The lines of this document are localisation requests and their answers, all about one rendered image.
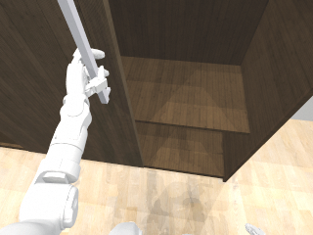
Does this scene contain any handle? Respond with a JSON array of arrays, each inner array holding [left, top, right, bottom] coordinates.
[[57, 0, 111, 104]]

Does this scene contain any wardrobe door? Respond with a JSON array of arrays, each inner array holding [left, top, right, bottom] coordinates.
[[0, 0, 145, 168], [0, 131, 19, 145]]

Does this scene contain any robot left hand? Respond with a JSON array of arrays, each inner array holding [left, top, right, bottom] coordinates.
[[66, 48, 110, 98]]

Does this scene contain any robot left forearm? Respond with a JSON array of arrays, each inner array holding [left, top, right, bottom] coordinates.
[[19, 93, 92, 222]]

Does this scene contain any robot left thigh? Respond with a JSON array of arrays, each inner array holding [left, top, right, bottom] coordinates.
[[109, 222, 143, 235]]

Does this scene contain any robot right hand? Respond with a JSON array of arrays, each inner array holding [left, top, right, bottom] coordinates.
[[245, 223, 266, 235]]

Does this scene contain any robot left upper arm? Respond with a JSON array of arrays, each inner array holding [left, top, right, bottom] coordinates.
[[0, 182, 79, 235]]

